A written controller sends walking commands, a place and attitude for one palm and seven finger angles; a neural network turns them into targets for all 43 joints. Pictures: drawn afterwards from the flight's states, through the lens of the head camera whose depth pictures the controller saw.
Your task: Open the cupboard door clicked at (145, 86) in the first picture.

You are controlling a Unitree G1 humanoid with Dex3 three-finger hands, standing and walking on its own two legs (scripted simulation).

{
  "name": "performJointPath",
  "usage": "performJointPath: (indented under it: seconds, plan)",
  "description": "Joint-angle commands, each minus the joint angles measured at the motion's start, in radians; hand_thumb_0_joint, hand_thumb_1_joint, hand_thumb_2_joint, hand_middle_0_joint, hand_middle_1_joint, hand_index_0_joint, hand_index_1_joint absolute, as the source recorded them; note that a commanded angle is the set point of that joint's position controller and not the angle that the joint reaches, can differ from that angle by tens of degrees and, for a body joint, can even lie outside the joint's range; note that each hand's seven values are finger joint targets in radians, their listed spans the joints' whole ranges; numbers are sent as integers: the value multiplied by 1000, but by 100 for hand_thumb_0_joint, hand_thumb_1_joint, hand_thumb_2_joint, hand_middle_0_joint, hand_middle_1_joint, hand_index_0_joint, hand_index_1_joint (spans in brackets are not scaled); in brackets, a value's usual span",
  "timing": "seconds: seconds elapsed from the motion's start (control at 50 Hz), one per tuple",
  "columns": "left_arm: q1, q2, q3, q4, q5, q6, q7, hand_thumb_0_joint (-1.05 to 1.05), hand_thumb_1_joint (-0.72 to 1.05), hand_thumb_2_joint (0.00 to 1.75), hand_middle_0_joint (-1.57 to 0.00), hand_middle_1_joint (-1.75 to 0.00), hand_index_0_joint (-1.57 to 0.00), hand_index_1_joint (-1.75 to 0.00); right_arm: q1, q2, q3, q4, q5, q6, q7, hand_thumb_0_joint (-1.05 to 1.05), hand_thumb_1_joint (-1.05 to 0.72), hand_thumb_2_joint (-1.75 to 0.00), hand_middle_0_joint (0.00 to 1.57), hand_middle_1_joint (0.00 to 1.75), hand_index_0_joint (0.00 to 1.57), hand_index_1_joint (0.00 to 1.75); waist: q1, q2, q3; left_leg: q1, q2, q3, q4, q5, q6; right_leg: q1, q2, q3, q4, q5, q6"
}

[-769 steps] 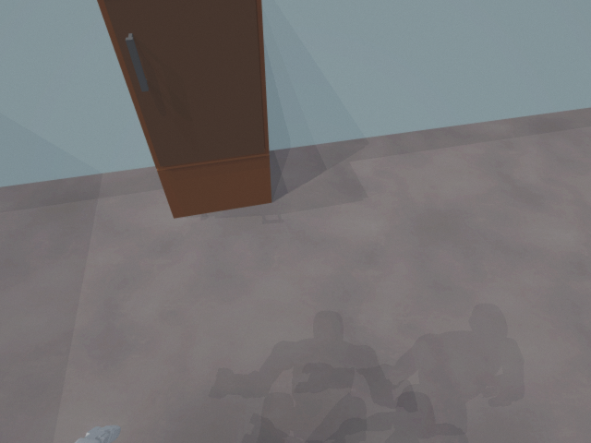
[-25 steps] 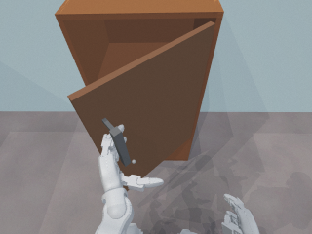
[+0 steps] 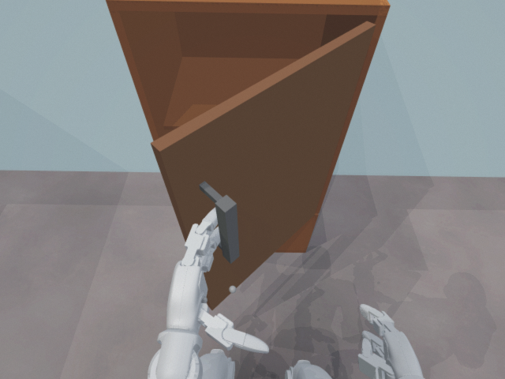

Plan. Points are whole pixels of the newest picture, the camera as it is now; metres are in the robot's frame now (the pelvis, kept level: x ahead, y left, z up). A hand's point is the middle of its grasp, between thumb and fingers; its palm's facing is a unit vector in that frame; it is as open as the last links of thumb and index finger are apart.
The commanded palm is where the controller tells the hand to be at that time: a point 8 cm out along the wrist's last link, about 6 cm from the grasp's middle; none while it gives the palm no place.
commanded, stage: slide the hand sideways off the handle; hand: left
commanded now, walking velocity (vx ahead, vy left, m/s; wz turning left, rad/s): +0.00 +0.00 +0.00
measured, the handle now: (220, 225) +0.34 +0.07 +0.06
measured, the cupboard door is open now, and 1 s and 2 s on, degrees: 45 45 45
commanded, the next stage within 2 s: draw the hand back to the body in 0.72 s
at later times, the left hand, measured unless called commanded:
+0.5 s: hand (197, 308) +0.21 +0.09 +0.06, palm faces +0.03 -1.00 -0.02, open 16.1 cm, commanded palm +0.17 +0.15 +0.06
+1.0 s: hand (158, 322) +0.19 +0.13 +0.09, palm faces +0.04 -1.00 -0.07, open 16.3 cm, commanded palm +0.15 +0.19 +0.09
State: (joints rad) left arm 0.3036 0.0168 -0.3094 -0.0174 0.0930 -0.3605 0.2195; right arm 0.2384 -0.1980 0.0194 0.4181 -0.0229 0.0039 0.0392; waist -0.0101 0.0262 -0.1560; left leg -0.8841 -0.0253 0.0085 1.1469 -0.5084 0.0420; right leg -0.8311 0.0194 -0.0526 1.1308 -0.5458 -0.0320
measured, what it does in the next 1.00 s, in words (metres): stands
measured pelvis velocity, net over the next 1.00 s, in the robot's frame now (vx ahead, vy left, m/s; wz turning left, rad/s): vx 0.00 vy -0.03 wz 0.01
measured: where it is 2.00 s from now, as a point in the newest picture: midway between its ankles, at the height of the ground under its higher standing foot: outside the picture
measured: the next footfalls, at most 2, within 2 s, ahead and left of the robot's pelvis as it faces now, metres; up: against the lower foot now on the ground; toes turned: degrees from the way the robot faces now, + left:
none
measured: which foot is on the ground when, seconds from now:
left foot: down 0.00-1.00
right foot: down 0.00-1.00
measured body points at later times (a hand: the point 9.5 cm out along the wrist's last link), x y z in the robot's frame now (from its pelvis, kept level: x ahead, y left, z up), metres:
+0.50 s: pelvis +0.02 -0.01 +0.00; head +0.07 -0.02 +0.45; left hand +0.21 +0.14 +0.06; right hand +0.21 -0.23 -0.08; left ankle +0.03 +0.09 -0.65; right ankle +0.01 -0.11 -0.65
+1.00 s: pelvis +0.00 -0.03 +0.00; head +0.04 -0.04 +0.44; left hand +0.18 +0.18 +0.09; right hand +0.20 -0.25 -0.08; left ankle +0.03 +0.09 -0.65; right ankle +0.01 -0.11 -0.65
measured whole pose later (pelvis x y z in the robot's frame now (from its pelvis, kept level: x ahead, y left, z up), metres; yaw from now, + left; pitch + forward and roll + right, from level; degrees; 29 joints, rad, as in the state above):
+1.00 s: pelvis +0.00 -0.03 +0.00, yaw +1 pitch +14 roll -1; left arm 0.62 0.20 0.02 -0.30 -0.20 -0.37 -0.11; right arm 0.24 -0.20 0.00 0.42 0.03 -0.02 -0.05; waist 0.02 0.05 -0.18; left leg -0.88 0.00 -0.04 1.18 -0.53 0.00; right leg -0.82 0.05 -0.10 1.15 -0.57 -0.07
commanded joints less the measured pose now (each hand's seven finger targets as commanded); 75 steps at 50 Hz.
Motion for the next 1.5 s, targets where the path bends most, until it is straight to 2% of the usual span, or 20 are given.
performJointPath:
  seconds: [0.0,0.06,0.16,0.32,0.42,0.52,0.6,0.7,0.76,0.82,0.9,1.02,1.1,1.2,1.26,1.3,1.32,1.34,1.38,1.48]
  plan:
    - [-78,-19,19,-307,-33,-65,4,0,-50,30,-15,-30,-15,-30,-71,-100,-38,-178,8,-45,-19,0,-90,-90,20,30,20,30,4,-21,-219,225,19,-90,-207,139,-27,73,6,5,-173,160,-20]
    - [-42,-35,6,-328,-65,-52,-14,0,-50,30,-15,-30,-15,-30,-64,-101,-32,-181,12,-45,-23,0,-90,-90,20,30,20,30,-6,-22,-199,228,19,-95,-215,152,-28,81,9,-3,-179,178,-16]
    - [46,2,38,-323,-77,-45,-51,0,-50,30,-15,-30,-15,-30,-56,-105,-32,-185,12,-49,-29,0,-90,-90,20,30,20,30,-7,-54,-161,197,19,-89,-203,169,-27,85,10,-3,-175,205,-13]
    - [193,58,101,-384,-91,-75,-95,0,-50,30,-15,-30,-15,-30,-45,-104,-41,-200,10,-56,-27,0,-90,-90,20,30,20,30,13,-34,-201,179,14,-69,-168,238,-27,112,8,11,-148,288,-12]
    - [293,109,182,-416,-140,-97,-141,0,-50,30,-15,-30,-15,-30,-40,-101,-48,-192,15,-58,-36,0,-90,-90,20,30,20,30,21,-59,-206,142,6,-57,-144,267,-23,160,10,29,-149,370,-5]
    - [346,135,226,-450,-191,-131,-204,0,-50,30,-15,-30,-15,-30,-48,-100,-54,-181,21,-70,-47,0,-90,-90,20,30,20,30,15,-22,-204,117,0,-51,-114,273,-22,165,2,49,-146,431,7]
    - [369,157,248,-441,-228,-158,-274,0,-50,30,-15,-30,-15,-30,-46,-107,-61,-168,27,-83,-58,0,-90,-90,20,30,20,30,-5,-43,-193,84,-1,-57,-85,250,-20,151,-5,66,-147,439,20]
    - [378,187,298,-439,-271,-163,-334,0,-50,30,-15,-30,-15,-30,-58,-109,-66,-170,32,-90,-72,0,-90,-90,20,30,20,30,4,-52,-194,38,-3,-58,-59,206,-22,151,-14,98,-156,380,25]
    - [334,179,296,-446,-283,-157,-340,0,-50,30,-15,-30,-15,-30,-64,-111,-65,-175,33,-96,-79,0,-90,-90,20,30,20,30,-4,-53,-185,23,-3,-54,-47,166,-20,121,-17,105,-167,306,28]
    - [321,231,352,-477,-290,-149,-329,0,-50,30,-15,-30,-15,-30,-68,-109,-65,-178,36,-96,-87,0,-90,-90,20,30,20,30,18,-35,-206,24,0,-52,-51,151,-21,137,-19,123,-183,245,24]
    - [349,302,428,-555,-306,-103,-314,0,-50,30,-15,-30,-15,-30,-59,-105,-63,-192,49,-83,-99,0,-90,-90,20,30,20,30,39,-13,-247,94,-2,-48,-101,183,-17,226,-17,132,-227,279,27]
    - [366,248,413,-473,-351,-2,-357,0,-50,30,-15,-30,-15,-30,-76,-116,-47,-192,67,-77,-113,0,-90,-90,20,30,20,30,3,-77,-73,113,-1,-51,-164,116,-15,211,-26,130,-342,177,49]
    - [334,285,445,-481,-368,22,-383,0,-50,30,-15,-30,-15,-30,-72,-133,-42,-191,67,-95,-122,0,-90,-90,20,30,20,30,6,-75,-30,153,5,-61,-209,103,-12,213,-20,113,-379,107,38]
    - [280,341,490,-597,-382,3,-378,0,-50,30,-15,-30,-15,-30,-52,-134,-35,-187,71,-131,-125,0,-90,-90,20,30,20,30,24,35,-87,263,6,-66,-270,162,-11,251,2,62,-366,160,14]
    - [305,325,485,-611,-383,15,-370,0,-40,34,-15,-30,-15,-30,-52,-129,-31,-180,77,-148,-119,0,-90,-90,20,30,20,30,32,72,-76,320,8,-73,-317,198,-16,258,18,14,-354,220,6]
    - [332,322,496,-587,-386,46,-371,0,-32,37,-16,-30,-16,-30,-56,-131,-32,-174,81,-152,-116,0,-90,-90,20,30,20,30,35,56,-61,327,11,-77,-334,205,-15,274,21,4,-366,232,7]
    - [341,485,527,-636,-228,119,-250,0,-29,39,-16,-30,-16,-30,-54,-134,-35,-177,67,-128,-145,0,-90,-90,20,30,20,30,78,39,-78,353,28,-67,-384,231,-11,317,-18,65,-425,261,-8]
    - [372,391,478,-650,-214,166,-200,0,-26,40,-16,-30,-16,-30,-51,-111,-25,-184,63,-118,-154,0,-90,-90,20,30,20,30,52,56,-47,378,24,-57,-397,242,-10,322,-26,57,-446,269,-2]
    - [388,355,462,-618,-189,218,-157,0,-18,43,-16,-30,-16,-30,-45,-110,-24,-165,62,-103,-158,0,-90,-90,20,30,20,30,42,24,6,398,32,-62,-420,249,-10,330,-24,36,-459,278,4]
    - [330,420,515,-669,-153,262,-97,0,-1,51,-17,-30,-17,-30,-72,-119,-8,-144,56,-96,-161,0,-90,-90,20,30,20,30,45,12,-6,500,40,-74,-493,325,-10,419,-21,17,-507,324,4]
